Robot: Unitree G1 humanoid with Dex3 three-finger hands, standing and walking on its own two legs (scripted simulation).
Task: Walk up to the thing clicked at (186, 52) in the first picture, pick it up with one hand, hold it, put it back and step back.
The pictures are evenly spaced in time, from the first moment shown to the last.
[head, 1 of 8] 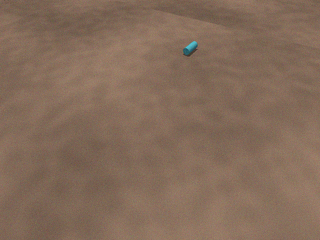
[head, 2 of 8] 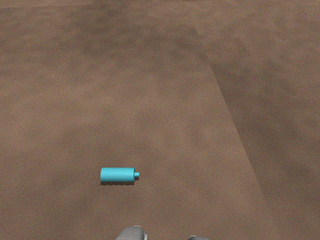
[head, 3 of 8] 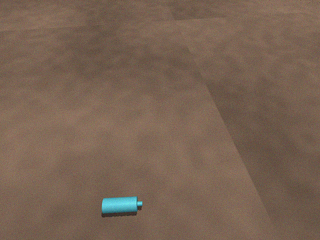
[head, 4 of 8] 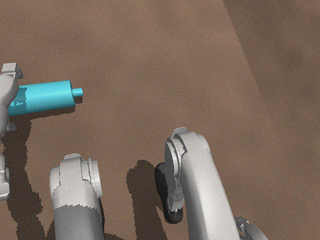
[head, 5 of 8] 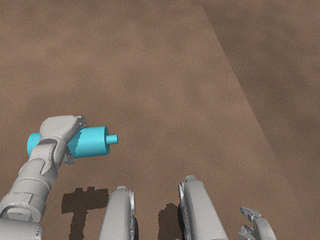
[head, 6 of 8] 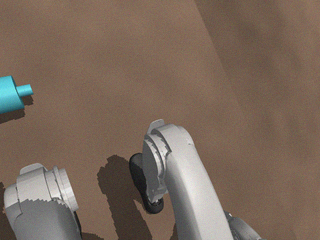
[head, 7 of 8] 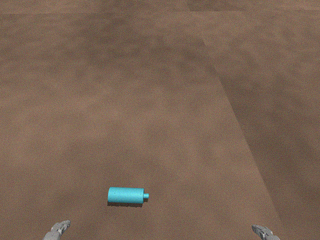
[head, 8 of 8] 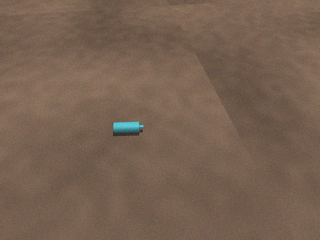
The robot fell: no
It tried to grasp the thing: yes
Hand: left
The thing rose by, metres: 0.68
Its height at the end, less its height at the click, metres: +0.00
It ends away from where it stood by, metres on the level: 0.00
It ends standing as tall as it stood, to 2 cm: yes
